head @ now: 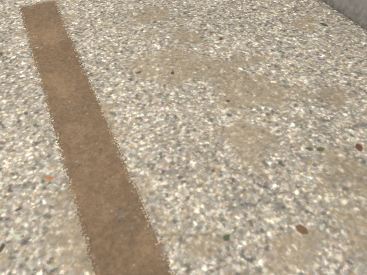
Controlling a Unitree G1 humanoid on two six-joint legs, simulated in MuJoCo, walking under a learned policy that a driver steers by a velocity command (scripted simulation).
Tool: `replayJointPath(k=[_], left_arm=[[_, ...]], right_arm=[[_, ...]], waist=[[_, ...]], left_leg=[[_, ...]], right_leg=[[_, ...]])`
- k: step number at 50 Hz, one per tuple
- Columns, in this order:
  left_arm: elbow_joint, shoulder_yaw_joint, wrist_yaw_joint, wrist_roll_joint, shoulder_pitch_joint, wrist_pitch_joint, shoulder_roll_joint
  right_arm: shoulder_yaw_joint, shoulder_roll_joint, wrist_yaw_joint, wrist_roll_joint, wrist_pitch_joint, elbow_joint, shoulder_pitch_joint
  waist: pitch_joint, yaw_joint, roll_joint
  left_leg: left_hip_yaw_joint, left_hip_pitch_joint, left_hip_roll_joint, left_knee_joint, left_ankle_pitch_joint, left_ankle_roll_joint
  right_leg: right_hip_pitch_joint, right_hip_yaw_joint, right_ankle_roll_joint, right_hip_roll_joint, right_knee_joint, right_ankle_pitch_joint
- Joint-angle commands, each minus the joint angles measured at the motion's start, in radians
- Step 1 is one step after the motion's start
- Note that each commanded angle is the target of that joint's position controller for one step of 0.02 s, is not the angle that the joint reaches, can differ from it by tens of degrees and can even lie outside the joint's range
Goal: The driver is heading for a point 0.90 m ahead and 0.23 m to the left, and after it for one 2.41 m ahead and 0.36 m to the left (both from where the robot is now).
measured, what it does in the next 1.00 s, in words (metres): walks ahead: left foot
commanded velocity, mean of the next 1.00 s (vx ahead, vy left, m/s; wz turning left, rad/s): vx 0.33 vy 0.00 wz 0.00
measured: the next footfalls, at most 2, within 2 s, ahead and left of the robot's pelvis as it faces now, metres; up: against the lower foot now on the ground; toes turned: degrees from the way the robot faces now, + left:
left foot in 0.86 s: +0.47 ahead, +0.11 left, +0.00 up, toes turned +3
right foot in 1.40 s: +0.77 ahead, -0.12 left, +0.00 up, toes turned +2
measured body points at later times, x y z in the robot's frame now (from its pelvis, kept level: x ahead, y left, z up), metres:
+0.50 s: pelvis +0.08 -0.04 +0.00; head +0.09 -0.05 +0.45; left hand +0.09 +0.22 -0.14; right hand +0.11 -0.31 -0.15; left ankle +0.00 +0.10 -0.65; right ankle +0.06 -0.13 -0.74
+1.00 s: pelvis +0.35 +0.02 -0.01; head +0.38 +0.03 +0.44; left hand +0.36 +0.29 -0.15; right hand +0.47 -0.24 -0.13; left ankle +0.42 +0.10 -0.74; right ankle +0.22 -0.12 -0.63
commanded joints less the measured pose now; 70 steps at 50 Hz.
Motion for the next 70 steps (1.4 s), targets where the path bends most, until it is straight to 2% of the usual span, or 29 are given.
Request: replayJointPath(k=[1,5,8,11,13,15,18,19,20,21,23,26,32,38,41,43,44,45,46,47,48,49,51,53,56,63,68,69,70], left_arm=[[-0.025,0.017,0.004,0.0,-0.026,-0.008,0.11],[-0.008,0.014,0.006,0.0,-0.019,-0.007,0.105],[0.01,0.019,0.007,-0.009,0.009,-0.006,0.112],[-0.022,0.016,-0.006,-0.012,-0.055,-0.043,0.082],[-0.036,0.019,-0.024,-0.022,-0.068,-0.07,0.079],[-0.044,0.017,-0.035,-0.036,-0.058,-0.088,0.069],[0.037,0.038,-0.04,-0.035,0.136,-0.098,0.082],[0.068,0.056,-0.038,-0.032,0.255,-0.096,0.12],[0.089,0.081,-0.033,-0.028,0.391,-0.098,0.22],[0.1,0.064,-0.048,-0.016,0.453,-0.113,0.213],[0.047,0.026,-0.05,-0.013,0.281,-0.137,0.119],[0.02,0.0,-0.054,-0.002,0.222,-0.132,0.073],[0.019,0.0,-0.016,0.004,0.302,-0.114,0.129],[0.035,0.014,-0.009,-0.017,0.382,-0.104,0.137],[0.022,0.03,-0.008,-0.014,0.349,-0.091,0.168],[0.006,0.026,-0.009,-0.005,0.32,-0.076,0.159],[-0.017,0.008,-0.012,0.014,0.342,-0.075,0.115],[-0.015,-0.032,-0.027,-0.003,0.475,-0.099,-0.042],[-0.024,-0.006,-0.032,-0.033,0.366,-0.129,0.07],[-0.064,0.009,-0.033,-0.057,0.264,-0.145,0.123],[-0.074,0.011,-0.024,-0.052,0.219,-0.152,0.129],[-0.073,0.022,-0.015,-0.035,0.205,-0.147,0.126],[-0.065,0.024,-0.013,-0.027,0.252,-0.119,0.085],[-0.078,0.026,-0.01,-0.024,0.23,-0.101,0.072],[-0.13,0.032,-0.008,-0.009,0.097,-0.095,0.089],[-0.2,0.015,-0.035,-0.007,-0.143,-0.114,0.056],[-0.21,0.034,-0.047,0.0,-0.084,-0.134,0.132],[-0.178,0.049,-0.04,0.006,0.023,-0.139,0.166],[-0.157,0.066,-0.032,0.023,0.14,-0.143,0.232]], right_arm=[[-0.015,-0.1,-0.004,0.0,-0.01,-0.015,0.046],[-0.012,-0.089,-0.005,0.0,-0.014,-0.006,0.067],[-0.022,-0.112,-0.012,0.011,-0.011,-0.003,0.092],[-0.045,-0.168,-0.014,0.027,-0.031,-0.005,0.167],[-0.06,-0.189,-0.013,0.03,-0.05,-0.009,0.153],[-0.057,-0.161,-0.003,0.033,-0.065,-0.023,0.131],[-0.059,-0.165,0.012,0.038,-0.062,-0.046,0.087],[-0.053,-0.155,0.014,0.035,-0.068,-0.06,0.058],[-0.036,-0.084,0.014,0.028,-0.079,-0.099,0.041],[-0.032,-0.064,0.01,0.036,-0.095,-0.129,0.019],[-0.044,-0.101,0.026,0.068,-0.114,-0.133,0.003],[-0.065,-0.114,0.032,0.043,-0.111,-0.128,-0.012],[-0.048,-0.048,0.043,0.031,-0.09,-0.206,-0.211],[-0.035,-0.062,0.075,0.041,-0.097,-0.269,-0.367],[-0.057,-0.117,0.084,0.04,-0.103,-0.266,-0.294],[-0.1,-0.19,0.073,0.042,-0.097,-0.182,-0.006],[-0.119,-0.263,0.062,0.03,-0.092,-0.146,0.166],[-0.117,-0.294,0.073,0.017,-0.093,-0.123,0.208],[-0.09,-0.199,0.076,0.024,-0.099,-0.129,0.16],[-0.079,-0.165,0.073,0.025,-0.108,-0.145,0.06],[-0.068,-0.14,0.075,0.019,-0.116,-0.166,-0.031],[-0.061,-0.114,0.079,0.008,-0.122,-0.169,-0.077],[-0.05,-0.079,0.083,-0.002,-0.127,-0.154,-0.085],[-0.052,-0.101,0.073,0.004,-0.127,-0.134,-0.047],[-0.06,-0.145,0.047,0.004,-0.122,-0.118,0.018],[-0.056,-0.147,0.027,0.017,-0.1,-0.081,0.145],[-0.072,-0.181,0.013,0.025,-0.062,-0.084,0.13],[-0.072,-0.179,0.012,0.027,-0.058,-0.103,0.095],[-0.062,-0.149,0.012,0.017,-0.061,-0.134,0.091]], waist=[[-0.018,0.004,-0.005],[-0.012,0.006,-0.003],[0.016,0.004,0.032],[0.096,-0.035,0.13],[0.142,-0.028,0.171],[0.158,-0.009,0.148],[0.07,0.076,0.111],[0.017,0.13,0.051],[-0.043,0.16,-0.228],[-0.104,0.164,-0.282],[0.011,0.077,-0.105],[0.045,0.033,-0.073],[0.076,0.059,-0.053],[0.114,0.077,-0.066],[0.03,0.005,-0.097],[-0.148,-0.14,-0.107],[-0.287,-0.175,0.022],[-0.444,-0.08,0.296],[-0.355,-0.111,0.187],[-0.199,-0.087,0.151],[-0.133,-0.051,0.045],[-0.089,-0.017,0.024],[-0.08,0.032,0.061],[-0.041,0.041,0.062],[0.008,0.016,0.038],[0.049,-0.055,0.035],[-0.034,0.006,0.103],[-0.093,0.063,0.097],[-0.217,0.097,0.036]], left_leg=[[-0.031,-0.142,0.034,-0.108,0.073,0.014],[-0.03,-0.15,0.033,-0.112,0.059,0.015],[-0.056,-0.18,0.037,-0.131,-0.273,0.059],[-0.289,-0.138,0.2,-0.26,-0.492,0.166],[-0.438,-0.103,0.34,-0.328,-0.444,0.236],[-0.386,-0.059,0.321,-0.293,-0.303,0.213],[-0.184,-0.217,0.179,-0.14,-0.068,0.141],[-0.108,-0.292,0.126,0.038,0.113,0.107],[0.035,-0.498,-0.002,0.409,0.071,0.026],[-0.067,-0.619,-0.06,0.673,-0.232,0.016],[-0.14,-0.725,0.056,0.815,-0.086,0.073],[-0.095,-0.641,0.128,0.667,0.109,0.078],[-0.028,-0.623,0.103,0.323,0.289,0.008],[-0.013,-0.561,0.062,0.099,0.365,0.047],[0.011,-0.411,0.012,0.073,0.287,0.094],[0.04,-0.025,-0.037,0.077,0.267,0.145],[-0.209,0.29,0.165,0.096,0.198,0.206],[-0.745,0.539,0.383,-0.1,-0.091,0.369],[-0.789,0.466,0.346,-0.203,-0.171,0.314],[-0.629,0.321,0.324,-0.217,-0.097,0.27],[-0.501,0.16,0.294,-0.24,0.042,0.251],[-0.399,0.032,0.26,-0.26,0.152,0.238],[-0.297,-0.074,0.213,-0.307,0.202,0.232],[-0.243,-0.123,0.205,-0.349,0.221,0.245],[-0.213,-0.094,0.209,-0.386,0.242,0.252],[-0.092,-0.032,0.153,-0.339,0.417,0.197],[-0.159,0.101,0.18,-0.1,0.682,0.139],[-0.149,0.088,0.14,0.014,0.73,0.11],[-0.116,-0.029,0.07,0.213,0.569,0.067]], right_leg=[[0.111,0.057,-0.037,-0.051,-0.068,0.123],[0.105,0.056,-0.036,-0.049,-0.073,0.1],[0.028,0.009,-0.041,0.003,-0.033,-0.321],[-0.163,-0.051,-0.031,0.028,0.143,-0.3],[-0.27,-0.034,-0.042,-0.034,0.311,-0.212],[-0.29,-0.022,-0.062,-0.066,0.254,-0.274],[0.136,-0.12,-0.048,0.031,0.017,-0.079],[0.285,-0.031,-0.068,-0.01,-0.021,-0.072],[0.445,0.361,-0.179,-0.232,-0.183,-0.188],[0.491,0.709,-0.287,-0.386,-0.316,-0.234],[0.38,0.521,-0.238,-0.357,-0.305,-0.249],[0.259,0.25,-0.16,-0.248,-0.341,0.004],[0.209,0.096,-0.173,-0.21,-0.391,0.228],[0.294,0.043,-0.162,-0.254,-0.385,0.263],[0.38,0.019,-0.134,-0.278,-0.246,0.601],[0.292,-0.034,-0.088,-0.212,0.104,0.792],[0.041,-0.063,-0.06,-0.145,0.438,0.445],[-0.288,0.023,-0.011,0.057,0.769,-0.335],[-0.392,0.144,-0.037,0.016,0.884,-0.366],[-0.459,0.11,-0.055,-0.034,0.898,-0.28],[-0.41,0.091,-0.06,-0.092,0.849,-0.176],[-0.358,0.081,-0.057,-0.128,0.791,-0.117],[-0.264,0.087,-0.057,-0.164,0.72,-0.079],[-0.285,0.071,-0.042,-0.179,0.645,-0.064],[-0.416,0.063,-0.003,-0.188,0.48,0.077],[-0.347,-0.008,0.014,-0.1,0.092,0.323],[-0.194,0.018,-0.023,-0.035,-0.034,0.244],[-0.052,0.001,-0.043,-0.022,-0.082,0.315],[0.197,0.061,-0.083,-0.123,-0.023,0.638]])
Over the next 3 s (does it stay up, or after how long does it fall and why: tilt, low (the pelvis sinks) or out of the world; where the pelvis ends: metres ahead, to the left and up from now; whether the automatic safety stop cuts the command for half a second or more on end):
stays up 0.89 0.08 -0.01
